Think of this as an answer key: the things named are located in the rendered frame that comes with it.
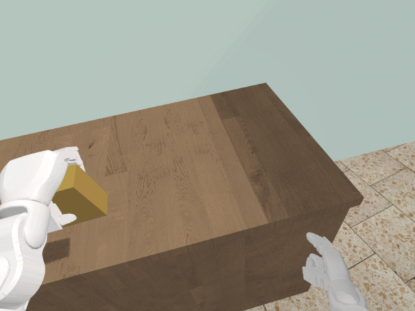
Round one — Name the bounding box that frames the table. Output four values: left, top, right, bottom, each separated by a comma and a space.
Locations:
0, 83, 364, 311

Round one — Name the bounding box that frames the sponge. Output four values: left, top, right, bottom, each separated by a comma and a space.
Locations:
52, 164, 108, 228

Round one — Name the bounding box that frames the robot left forearm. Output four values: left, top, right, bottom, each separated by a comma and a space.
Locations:
0, 200, 51, 311

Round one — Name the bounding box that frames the robot left hand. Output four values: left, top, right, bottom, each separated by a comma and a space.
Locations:
0, 146, 86, 233

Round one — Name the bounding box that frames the robot right forearm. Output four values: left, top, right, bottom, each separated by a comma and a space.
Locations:
327, 279, 368, 311

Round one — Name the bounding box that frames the robot right hand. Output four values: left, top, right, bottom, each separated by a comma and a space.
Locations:
302, 232, 351, 290

